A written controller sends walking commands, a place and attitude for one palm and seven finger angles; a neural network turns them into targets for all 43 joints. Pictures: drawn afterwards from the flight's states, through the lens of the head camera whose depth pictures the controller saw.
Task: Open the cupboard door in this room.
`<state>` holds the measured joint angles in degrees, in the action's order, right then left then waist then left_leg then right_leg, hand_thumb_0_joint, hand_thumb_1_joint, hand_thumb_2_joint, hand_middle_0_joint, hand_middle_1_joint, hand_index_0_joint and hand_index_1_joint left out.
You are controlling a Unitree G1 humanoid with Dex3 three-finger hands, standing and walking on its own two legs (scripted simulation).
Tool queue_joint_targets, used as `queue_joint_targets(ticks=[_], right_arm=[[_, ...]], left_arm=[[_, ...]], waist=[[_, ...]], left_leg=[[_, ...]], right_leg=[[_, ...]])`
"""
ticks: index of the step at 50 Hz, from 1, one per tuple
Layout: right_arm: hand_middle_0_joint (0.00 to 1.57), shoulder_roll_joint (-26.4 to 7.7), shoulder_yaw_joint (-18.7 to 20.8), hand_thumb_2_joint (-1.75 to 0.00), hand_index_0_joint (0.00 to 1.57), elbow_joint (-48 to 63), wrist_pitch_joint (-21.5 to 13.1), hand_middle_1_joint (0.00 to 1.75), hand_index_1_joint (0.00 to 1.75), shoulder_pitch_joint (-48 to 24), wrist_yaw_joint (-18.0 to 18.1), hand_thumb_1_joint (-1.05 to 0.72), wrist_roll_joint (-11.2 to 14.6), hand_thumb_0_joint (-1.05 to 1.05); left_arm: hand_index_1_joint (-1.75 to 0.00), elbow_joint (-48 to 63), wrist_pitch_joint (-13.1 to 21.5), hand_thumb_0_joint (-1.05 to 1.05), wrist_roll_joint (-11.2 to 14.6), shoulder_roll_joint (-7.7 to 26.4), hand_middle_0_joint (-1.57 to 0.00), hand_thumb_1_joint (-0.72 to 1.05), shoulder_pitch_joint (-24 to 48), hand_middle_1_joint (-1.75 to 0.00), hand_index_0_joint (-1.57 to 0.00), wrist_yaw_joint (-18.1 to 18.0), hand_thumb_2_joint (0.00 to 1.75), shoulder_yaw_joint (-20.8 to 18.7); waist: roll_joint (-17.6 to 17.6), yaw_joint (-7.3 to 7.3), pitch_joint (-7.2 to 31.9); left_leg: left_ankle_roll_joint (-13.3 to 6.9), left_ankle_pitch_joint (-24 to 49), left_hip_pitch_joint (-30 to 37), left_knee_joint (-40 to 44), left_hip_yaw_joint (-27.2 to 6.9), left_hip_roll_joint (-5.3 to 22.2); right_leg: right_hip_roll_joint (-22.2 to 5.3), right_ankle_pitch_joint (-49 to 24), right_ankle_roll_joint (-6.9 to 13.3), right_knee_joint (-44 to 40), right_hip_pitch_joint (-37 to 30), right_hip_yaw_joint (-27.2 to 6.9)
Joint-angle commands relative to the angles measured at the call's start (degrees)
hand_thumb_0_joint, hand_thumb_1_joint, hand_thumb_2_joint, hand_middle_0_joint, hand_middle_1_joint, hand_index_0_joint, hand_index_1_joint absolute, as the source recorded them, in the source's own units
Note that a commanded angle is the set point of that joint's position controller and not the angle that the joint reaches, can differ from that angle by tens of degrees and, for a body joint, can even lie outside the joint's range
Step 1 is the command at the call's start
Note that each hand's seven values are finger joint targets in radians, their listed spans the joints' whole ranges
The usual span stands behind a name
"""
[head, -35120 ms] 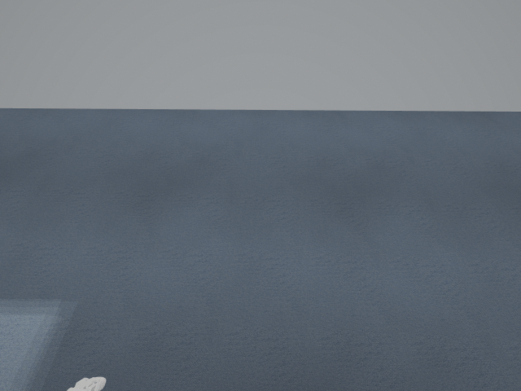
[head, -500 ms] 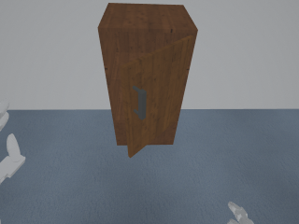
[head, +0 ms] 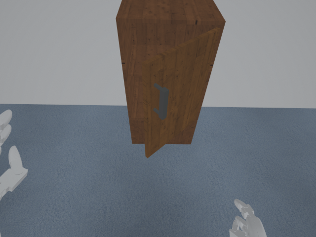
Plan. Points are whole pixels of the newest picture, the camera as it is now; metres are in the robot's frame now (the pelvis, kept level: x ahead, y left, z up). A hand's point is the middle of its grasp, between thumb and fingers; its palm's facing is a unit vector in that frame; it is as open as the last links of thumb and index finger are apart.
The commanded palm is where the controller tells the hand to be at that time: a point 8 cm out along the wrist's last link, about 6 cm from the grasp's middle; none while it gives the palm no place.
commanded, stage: stop stepping back and stand still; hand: left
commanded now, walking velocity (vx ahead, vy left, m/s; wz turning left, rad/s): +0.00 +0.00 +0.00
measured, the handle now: (159, 101) +0.59 +0.04 -0.04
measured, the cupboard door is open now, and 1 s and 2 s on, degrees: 43 43 43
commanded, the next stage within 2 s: let the arm hang, fingers relaxed in 0.08 s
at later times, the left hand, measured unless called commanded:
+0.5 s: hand out of the picture +0.01 +0.18 -0.18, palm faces -0.01 -0.98 -0.18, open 7.2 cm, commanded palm none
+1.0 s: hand out of the picture -0.03 +0.16 -0.18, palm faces +0.07 -0.98 -0.21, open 7.3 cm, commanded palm none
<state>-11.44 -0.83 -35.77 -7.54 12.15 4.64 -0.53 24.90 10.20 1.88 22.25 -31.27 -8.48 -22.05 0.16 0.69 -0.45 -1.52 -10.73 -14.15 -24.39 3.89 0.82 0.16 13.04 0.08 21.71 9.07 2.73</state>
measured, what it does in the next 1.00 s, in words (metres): stands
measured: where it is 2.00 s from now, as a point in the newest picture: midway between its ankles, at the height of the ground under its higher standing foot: outside the picture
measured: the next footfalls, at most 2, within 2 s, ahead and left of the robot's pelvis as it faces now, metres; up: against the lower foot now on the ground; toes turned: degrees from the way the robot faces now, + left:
none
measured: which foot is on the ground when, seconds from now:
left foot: down 0.00-1.00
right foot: down 0.00-1.00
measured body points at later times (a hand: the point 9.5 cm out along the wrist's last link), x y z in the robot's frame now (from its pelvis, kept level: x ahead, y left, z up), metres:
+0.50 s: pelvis -0.02 +0.00 -0.01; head +0.00 +0.01 +0.44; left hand +0.01 +0.23 -0.16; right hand +0.05 -0.26 -0.14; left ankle +0.02 +0.10 -0.74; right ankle -0.02 -0.12 -0.74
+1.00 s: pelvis -0.02 -0.01 +0.00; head -0.01 -0.02 +0.45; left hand -0.03 +0.22 -0.16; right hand -0.03 -0.21 -0.17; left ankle +0.03 +0.10 -0.74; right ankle -0.02 -0.12 -0.74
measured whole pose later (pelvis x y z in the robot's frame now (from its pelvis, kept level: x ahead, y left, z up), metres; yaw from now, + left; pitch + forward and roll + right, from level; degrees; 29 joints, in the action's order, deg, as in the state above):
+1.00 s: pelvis -0.02 -0.01 +0.00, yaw +2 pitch -2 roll +0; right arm -6.8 -0.1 -65.7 1.0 16.4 1.8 -1.6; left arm -65.2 0.0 -0.8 7.9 -16.4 -1.9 -0.2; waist 1.5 -0.2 -2.0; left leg -1.5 -8.9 -13.7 -24.2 2.3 -0.6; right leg -1.2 14.2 0.7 25.7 9.7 4.5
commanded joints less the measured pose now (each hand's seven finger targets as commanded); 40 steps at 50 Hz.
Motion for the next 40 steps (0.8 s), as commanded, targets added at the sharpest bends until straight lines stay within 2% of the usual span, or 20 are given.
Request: queue_joint_targets(ticks=[1, 4, 8, 9, 10, 11, 13, 15, 16, 18, 20, 21, 23, 24, 25, 26, 28, 30, 32, 40], right_arm=[[0.20, -7.39, 2.69, -0.90, 0.20, 8.78, -2.78, 0.30, 0.30, -4.89, 0.52, -0.90, 0.21, 0.00], [0.20, -7.56, 2.86, -0.90, 0.20, 8.78, -2.80, 0.30, 0.30, -4.83, 0.69, -0.90, 0.08, 0.00], [0.20, -7.54, 2.80, -0.90, 0.20, 8.99, -2.58, 0.30, 0.30, -4.81, 0.57, -0.90, 0.22, 0.00], [0.20, -13.76, 4.68, -0.90, 0.20, -5.85, -6.30, 0.30, 0.30, -8.48, -4.70, -0.90, 1.39, 0.00], [0.20, -16.24, 5.38, -0.90, 0.20, -6.84, -0.74, 0.30, 0.30, -3.39, -5.21, -0.90, 0.94, 0.00], [0.20, -14.86, 5.01, -0.90, 0.20, -6.60, 1.25, 0.30, 0.30, -2.70, -5.09, -0.90, 0.49, 0.00], [0.20, -15.18, 3.93, -0.90, 0.20, -6.75, 3.01, 0.30, 0.30, -4.29, -4.93, -0.90, -0.24, 0.00], [0.20, -14.62, 3.55, -0.90, 0.20, -8.58, 4.18, 0.30, 0.30, -4.89, -5.08, -0.90, -0.79, 0.00], [0.20, -14.05, 3.30, -0.90, 0.20, -9.88, 4.80, 0.30, 0.30, -4.86, -5.11, -0.90, -0.90, 0.00], [0.20, -12.62, 2.55, -0.90, 0.20, -12.52, 6.09, 0.30, 0.30, -4.76, -4.99, -0.90, -1.12, 0.00], [0.20, -10.75, 1.87, -0.90, 0.20, -14.75, 6.90, 0.30, 0.30, -4.56, -4.87, -0.90, -1.19, 0.00], [0.20, -9.94, 1.60, -0.90, 0.20, -15.96, 7.15, 0.30, 0.30, -4.15, -4.73, -0.90, -1.15, 0.00], [0.20, -8.67, 1.34, -0.90, 0.20, -18.37, 7.36, 0.30, 0.30, -2.82, -4.35, -0.90, -0.95, 0.00], [0.20, -8.57, 1.40, -0.90, 0.20, -19.27, 7.53, 0.30, 0.30, -1.88, -4.14, -0.90, -0.82, 0.00], [0.20, -7.66, 1.58, -0.90, 0.20, -20.35, 7.64, 0.30, 0.30, -1.03, -3.88, -0.90, -0.98, 0.00], [0.20, -7.06, 1.52, -0.90, 0.20, -21.44, 7.76, 0.30, 0.30, -0.03, -3.77, -0.90, -0.91, 0.00], [0.20, -6.51, 1.57, -0.90, 0.20, -23.16, 7.81, 0.30, 0.30, 1.39, -3.48, -0.90, -0.81, 0.00], [0.20, -5.87, 1.76, -0.90, 0.20, -24.27, 8.00, 0.30, 0.30, 3.38, -3.21, -0.90, -0.71, 0.00], [0.20, -5.27, 1.71, -0.90, 0.20, -25.53, 8.04, 0.30, 0.30, 4.94, -2.99, -0.90, -0.70, 0.00], [0.20, -2.62, 1.64, -0.90, 0.20, -27.63, 7.90, 0.30, 0.30, 7.83, -2.64, -0.90, -0.60, 0.00]], left_arm=[[-0.30, 11.87, 3.57, 0.00, 0.20, 10.22, -0.20, 0.90, 2.20, -0.30, -0.20, -1.13, 0.90, -7.07], [-0.30, 12.12, 3.58, 0.00, 0.27, 11.18, -0.20, 0.90, 1.30, -0.30, -0.20, -1.23, 0.90, -7.96], [-0.30, 11.55, 3.67, 0.00, 0.47, 10.38, -0.20, 0.90, 0.19, -0.30, -0.20, -1.13, 0.90, -7.49], [-0.30, -32.99, -2.01, 0.00, -2.57, -1.59, -0.20, 0.90, 5.43, -0.30, -0.20, 5.82, 0.90, 18.85], [-0.30, -34.95, -7.75, 0.00, -3.27, 0.18, -0.20, 0.90, 6.57, -0.30, -0.20, 7.64, 0.90, 15.26], [-0.30, -36.92, -8.92, 0.00, -3.78, 0.08, -0.20, 0.90, 7.81, -0.30, -0.20, 7.97, 0.90, 15.46], [-0.30, -42.96, -9.19, 0.00, -3.94, 0.89, -0.20, 0.90, 10.33, -0.30, -0.20, 8.33, 0.90, 16.21], [-0.30, -50.54, -8.98, 0.00, -4.11, 2.01, -0.20, 0.90, 13.03, -0.30, -0.20, 8.32, 0.90, 16.93], [-0.30, -54.71, -9.11, 0.00, -3.99, 2.16, -0.20, 0.90, 14.77, -0.30, -0.20, 8.23, 0.90, 17.50], [-0.30, -62.20, -9.71, 0.00, -3.60, 1.55, -0.20, 0.90, 17.69, -0.30, -0.20, 7.93, 0.90, 18.79], [-0.30, -68.57, -10.02, 0.00, -3.35, 0.77, -0.20, 0.90, 18.16, -0.30, -0.20, 7.62, 0.90, 19.80], [-0.30, -71.65, -10.05, 0.00, -3.17, 0.20, -0.20, 0.90, 17.63, -0.30, -0.20, 7.57, 0.90, 20.18], [-0.30, -76.46, -9.88, 0.00, -2.89, -0.59, -0.20, 0.90, 16.66, -0.30, -0.20, 7.50, 0.90, 20.48], [-0.30, -78.28, -9.77, 0.00, -2.87, -0.66, -0.20, 0.90, 16.07, -0.30, -0.20, 7.41, 0.90, 20.51], [-0.30, -80.23, -9.80, 0.00, -2.82, -2.21, -0.20, 0.90, 15.65, -0.30, -0.20, 7.37, 0.90, 20.20], [-0.30, -81.78, -9.83, 0.00, -2.69, -2.29, -0.20, 0.90, 15.03, -0.30, -0.20, 7.38, 0.90, 20.38], [-0.30, -84.44, -9.77, 0.00, -2.53, -3.08, -0.20, 0.90, 13.93, -0.30, -0.20, 7.38, 0.90, 20.49], [-0.30, -86.34, -9.80, 0.00, -2.49, -4.23, -0.20, 0.90, 13.16, -0.30, -0.20, 7.30, 0.90, 20.68], [-0.30, -87.74, -9.95, 0.00, -2.40, -5.18, -0.20, 0.90, 12.31, -0.30, -0.20, 7.20, 0.90, 20.84], [-0.30, -90.05, -10.01, 0.00, -2.40, -7.44, -0.20, 0.90, 9.81, -0.30, -0.20, 6.55, 0.90, 20.92]], waist=[[4.59, -0.69, 5.03], [4.20, -0.48, 5.93], [4.14, -0.49, 5.71], [4.17, -3.02, 0.41], [4.37, -2.04, 3.88], [2.24, -1.78, 5.29], [-2.42, -0.95, 4.63], [-8.06, -0.44, 5.52], [-8.57, -0.77, 5.18], [-4.93, -1.30, 2.76], [0.68, -1.12, 0.86], [2.33, -1.12, 0.52], [4.74, -1.17, 0.36], [3.23, -1.19, 0.30], [5.89, -1.29, -0.02], [7.53, -1.31, 0.27], [6.61, -1.27, -0.07], [2.88, -1.56, -0.72], [2.90, -1.48, -1.24], [-0.70, -1.10, -3.03]], left_leg=[[1.28, 2.96, 2.09, 6.17, -4.96, 2.86], [1.40, 4.93, 2.32, 6.19, -5.14, 2.70], [1.47, 6.31, 2.36, 6.28, -5.27, 2.94], [1.03, 16.94, -0.95, -1.95, -7.10, 5.34], [0.43, 19.07, 0.15, -0.61, -7.75, 6.99], [-0.97, 16.05, -1.50, -0.33, -9.19, 7.90], [-2.58, 9.59, -4.99, 1.37, -11.82, 8.01], [-2.00, 7.49, -3.58, 0.50, -10.90, 6.30], [-1.58, 6.66, -2.26, 0.30, -10.22, 5.38], [-0.85, 4.40, -1.11, 1.63, -9.41, 4.66], [-0.42, 2.03, -1.35, 3.39, -9.04, 4.30], [-0.21, 0.05, -0.90, 4.02, -8.74, 4.08], [0.07, -1.27, -0.20, 4.44, -8.29, 3.64], [0.20, -1.46, 0.70, 4.23, -8.22, 3.71], [0.17, -2.60, 0.72, 4.50, -7.92, 3.84], [0.20, -3.79, 0.50, 4.81, -8.14, 3.74], [0.15, -4.55, 0.43, 5.23, -8.34, 3.88], [-0.08, -4.38, 1.19, 5.02, -8.50, 4.22], [-0.29, -4.40, 1.01, 5.43, -8.74, 4.43], [-0.61, -0.80, 1.07, 5.43, -8.37, 4.59]], right_leg=[[-0.70, -6.19, -0.54, -3.47, -0.70, -3.05], [-0.53, -7.42, -0.57, -3.35, -1.55, -2.73], [-0.40, -7.27, -0.72, -3.29, -1.46, -2.27], [-3.58, -8.17, 0.71, 4.77, 8.58, 0.34], [-5.59, -5.69, 1.38, 3.65, 7.37, -3.06], [-4.04, -1.32, 1.53, 5.98, 6.56, -2.00], [-3.29, 1.83, 1.80, 7.69, 4.37, -2.56], [-4.88, -0.08, 2.39, 4.77, 3.12, -4.40], [-5.79, -0.52, 2.58, 3.59, 3.86, -5.36], [-6.38, 1.02, 2.55, 1.60, 5.15, -6.25], [-6.46, 2.36, 2.39, 0.17, 4.75, -6.54], [-6.44, 3.41, 2.32, -0.58, 4.86, -6.69], [-6.53, 3.53, 2.52, -2.02, 4.39, -7.16], [-6.45, 4.05, 2.50, -2.89, 4.44, -6.75], [-6.59, 4.42, 2.66, -3.41, 4.58, -6.57], [-6.43, 4.63, 2.75, -3.52, 3.96, -6.48], [-6.31, 4.45, 2.89, -3.88, 3.58, -5.95], [-6.28, 5.28, 2.87, -4.44, 4.51, -5.34], [-6.11, 4.89, 2.84, -4.00, 4.49, -4.78], [-6.08, 2.91, 2.58, -3.04, 4.20, -3.79]])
